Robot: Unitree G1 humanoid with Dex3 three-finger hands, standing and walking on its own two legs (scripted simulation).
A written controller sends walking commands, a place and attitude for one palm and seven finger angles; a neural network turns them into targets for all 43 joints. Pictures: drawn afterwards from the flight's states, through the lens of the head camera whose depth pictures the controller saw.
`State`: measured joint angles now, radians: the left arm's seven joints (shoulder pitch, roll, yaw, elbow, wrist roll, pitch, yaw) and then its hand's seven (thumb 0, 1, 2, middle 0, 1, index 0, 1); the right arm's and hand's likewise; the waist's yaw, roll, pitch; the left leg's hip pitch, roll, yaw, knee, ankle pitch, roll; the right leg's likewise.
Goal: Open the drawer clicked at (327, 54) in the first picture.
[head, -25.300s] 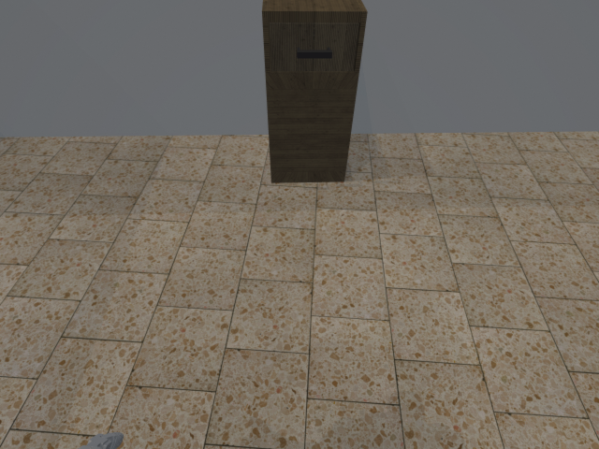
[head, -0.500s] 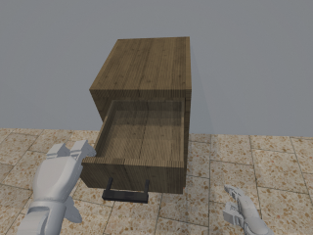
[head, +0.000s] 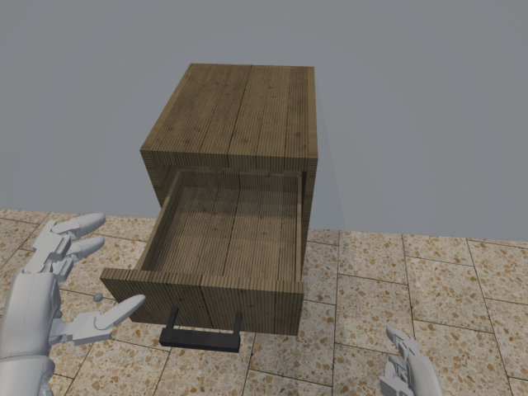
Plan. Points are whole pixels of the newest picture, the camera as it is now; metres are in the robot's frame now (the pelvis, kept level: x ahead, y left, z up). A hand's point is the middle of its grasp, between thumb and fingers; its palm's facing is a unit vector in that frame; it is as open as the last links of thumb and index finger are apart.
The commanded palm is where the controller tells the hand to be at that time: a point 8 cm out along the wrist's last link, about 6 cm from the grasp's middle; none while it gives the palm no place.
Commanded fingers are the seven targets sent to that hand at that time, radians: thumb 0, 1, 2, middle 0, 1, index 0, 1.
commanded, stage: draw the hand back to the body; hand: left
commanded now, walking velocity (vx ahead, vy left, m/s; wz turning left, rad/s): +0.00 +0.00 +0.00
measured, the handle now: (203, 327) +0.25 +0.14 -0.09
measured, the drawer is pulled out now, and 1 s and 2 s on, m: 0.29 0.29 0.29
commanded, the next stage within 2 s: step back with the hand held close in 0.48 s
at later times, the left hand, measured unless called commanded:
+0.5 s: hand (70, 303) +0.17 +0.24 +0.15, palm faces +0.38 -0.83 -0.40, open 7.6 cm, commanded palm +0.12 +0.28 +0.17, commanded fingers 0.00 0.90 0.90 -0.20 -0.30 -0.20 -0.30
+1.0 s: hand (49, 327) +0.15 +0.25 +0.15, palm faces +0.28 -0.81 -0.52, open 7.4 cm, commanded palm +0.08 +0.29 +0.17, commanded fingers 0.00 0.90 0.90 -0.20 -0.30 -0.20 -0.30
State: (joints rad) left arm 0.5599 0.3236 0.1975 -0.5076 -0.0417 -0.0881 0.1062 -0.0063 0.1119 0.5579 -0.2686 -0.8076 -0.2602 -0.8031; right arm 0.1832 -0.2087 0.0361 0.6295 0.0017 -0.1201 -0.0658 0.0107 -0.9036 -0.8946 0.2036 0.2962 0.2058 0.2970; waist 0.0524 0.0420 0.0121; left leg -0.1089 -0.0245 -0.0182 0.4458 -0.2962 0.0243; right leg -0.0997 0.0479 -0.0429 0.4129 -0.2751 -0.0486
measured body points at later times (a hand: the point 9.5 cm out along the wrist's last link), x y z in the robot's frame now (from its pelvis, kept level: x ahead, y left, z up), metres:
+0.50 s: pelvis +0.00 +0.00 +0.00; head -0.02 -0.02 +0.45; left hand +0.15 +0.28 +0.17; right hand +0.20 -0.20 -0.08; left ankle -0.03 +0.10 -0.74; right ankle -0.03 -0.09 -0.74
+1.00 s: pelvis -0.04 +0.01 +0.00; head +0.00 +0.01 +0.44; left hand +0.12 +0.29 +0.17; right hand +0.15 -0.23 -0.09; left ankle -0.03 +0.10 -0.74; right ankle -0.03 -0.09 -0.74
